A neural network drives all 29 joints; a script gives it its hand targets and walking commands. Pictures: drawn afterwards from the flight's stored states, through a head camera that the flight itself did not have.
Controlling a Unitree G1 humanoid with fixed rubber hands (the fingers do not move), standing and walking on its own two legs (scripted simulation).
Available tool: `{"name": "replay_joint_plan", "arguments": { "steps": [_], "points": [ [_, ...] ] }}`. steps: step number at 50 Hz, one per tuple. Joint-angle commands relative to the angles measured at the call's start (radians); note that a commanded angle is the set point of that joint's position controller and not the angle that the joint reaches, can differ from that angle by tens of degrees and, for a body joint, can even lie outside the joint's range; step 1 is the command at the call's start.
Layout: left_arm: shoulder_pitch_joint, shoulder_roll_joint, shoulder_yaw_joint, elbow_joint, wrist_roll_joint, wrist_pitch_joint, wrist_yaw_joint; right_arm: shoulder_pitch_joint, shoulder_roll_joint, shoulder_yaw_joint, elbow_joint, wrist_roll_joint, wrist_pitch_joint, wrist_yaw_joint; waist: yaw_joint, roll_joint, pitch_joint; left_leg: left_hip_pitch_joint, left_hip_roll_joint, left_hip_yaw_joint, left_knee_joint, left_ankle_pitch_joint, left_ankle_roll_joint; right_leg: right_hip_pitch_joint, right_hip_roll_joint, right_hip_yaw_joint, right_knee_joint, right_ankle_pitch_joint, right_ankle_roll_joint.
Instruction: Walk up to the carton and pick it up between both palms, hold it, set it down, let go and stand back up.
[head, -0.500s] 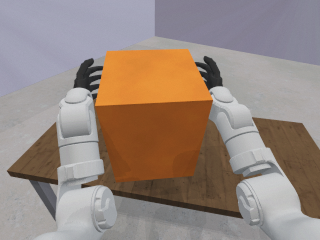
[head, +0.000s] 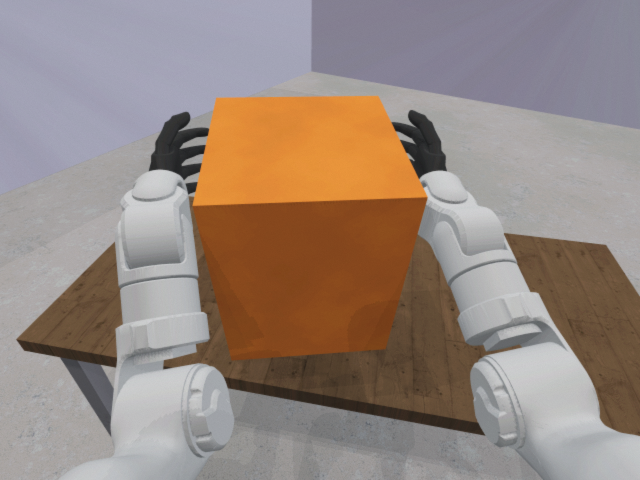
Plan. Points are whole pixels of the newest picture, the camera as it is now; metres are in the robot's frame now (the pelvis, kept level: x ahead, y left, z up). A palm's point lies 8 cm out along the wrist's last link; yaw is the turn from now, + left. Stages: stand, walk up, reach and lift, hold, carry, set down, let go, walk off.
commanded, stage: hold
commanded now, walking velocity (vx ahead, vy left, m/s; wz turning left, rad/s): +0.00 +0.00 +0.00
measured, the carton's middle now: (304, 228) +0.37 +0.00 +0.19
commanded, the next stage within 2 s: none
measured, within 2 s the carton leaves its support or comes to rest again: neither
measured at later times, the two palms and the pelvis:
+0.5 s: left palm (166, 183) +0.37 +0.16 +0.26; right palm (424, 177) +0.36 -0.14 +0.26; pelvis +0.00 +0.00 +0.00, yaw +0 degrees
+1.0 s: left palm (166, 183) +0.37 +0.16 +0.27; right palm (425, 176) +0.36 -0.14 +0.26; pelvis +0.00 +0.00 +0.00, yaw +0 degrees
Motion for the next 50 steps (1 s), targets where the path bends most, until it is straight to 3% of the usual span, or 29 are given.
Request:
{"name": "replay_joint_plan", "arguments": {
  "steps": [1, 10, 21, 27, 28, 34, 36, 42, 46, 50],
  "points": [
    [-0.559, -0.548, -0.424, -0.033, -0.144, -0.055, -0.116, -0.734, 0.587, 0.295, -0.264, 0.097, -0.034, 0.086, -0.005, 0.048, -0.296, 0.043, -0.061, 0.053, -0.023, 0.15, 0.0, 0.068, 0.048, -0.018, -0.022, 0.146, 0.07],
    [-0.535, -0.532, -0.421, -0.058, -0.136, -0.045, -0.124, -0.709, 0.593, 0.332, -0.295, 0.123, -0.02, 0.067, -0.01, 0.045, -0.29, 0.079, -0.068, 0.048, -0.007, 0.223, -0.006, 0.075, 0.048, -0.017, -0.018, 0.235, 0.075],
    [-0.552, -0.577, -0.491, -0.131, -0.169, -0.04, -0.11, -0.693, 0.584, 0.327, -0.327, 0.119, -0.02, 0.071, -0.029, 0.091, -0.316, 0.099, -0.055, 0.039, -0.004, 0.218, -0.025, 0.058, 0.058, -0.025, -0.017, 0.175, 0.06],
    [-0.551, -0.556, -0.446, -0.065, -0.145, -0.037, -0.118, -0.701, 0.571, 0.283, -0.267, 0.097, -0.014, 0.088, -0.014, 0.076, -0.257, 0.033, -0.045, 0.047, -0.049, 0.09, -0.009, 0.048, 0.052, -0.025, -0.026, 0.067, 0.057],
    [-0.559, -0.558, -0.436, -0.055, -0.146, -0.038, -0.116, -0.719, 0.568, 0.284, -0.27, 0.091, -0.02, 0.091, -0.001, 0.072, -0.257, 0.026, -0.048, 0.05, -0.048, 0.09, -0.006, 0.049, 0.054, -0.03, -0.025, 0.061, 0.058],
    [-0.55, -0.552, -0.446, -0.087, -0.157, -0.049, -0.109, -0.717, 0.582, 0.321, -0.307, 0.119, -0.028, 0.082, -0.004, 0.05, -0.33, 0.092, -0.057, 0.045, 0.0, 0.229, -0.013, 0.063, 0.056, -0.024, -0.012, 0.202, 0.065],
    [-0.541, -0.543, -0.441, -0.076, -0.152, -0.047, -0.114, -0.709, 0.587, 0.331, -0.311, 0.114, -0.022, 0.075, -0.009, 0.03, -0.319, 0.099, -0.063, 0.051, 0.0, 0.221, -0.01, 0.065, 0.053, -0.023, -0.018, 0.215, 0.076],
    [-0.551, -0.539, -0.436, -0.054, -0.146, -0.038, -0.121, -0.7, 0.581, 0.295, -0.264, 0.106, -0.011, 0.075, -0.016, 0.066, -0.253, 0.048, -0.059, 0.052, -0.035, 0.123, -0.004, 0.056, 0.044, -0.017, -0.033, 0.116, 0.064],
    [-0.562, -0.555, -0.453, -0.086, -0.155, -0.046, -0.117, -0.718, 0.581, 0.31, -0.294, 0.116, -0.021, 0.079, -0.013, 0.073, -0.299, 0.077, -0.057, 0.05, -0.011, 0.195, -0.014, 0.066, 0.054, -0.02, -0.018, 0.168, 0.064],
    [-0.562, -0.543, -0.439, -0.065, -0.146, -0.042, -0.118, -0.716, 0.581, 0.309, -0.277, 0.117, -0.012, 0.073, -0.016, 0.062, -0.272, 0.065, -0.06, 0.047, -0.019, 0.164, -0.01, 0.051, 0.048, -0.021, -0.026, 0.156, 0.071]
  ]
}}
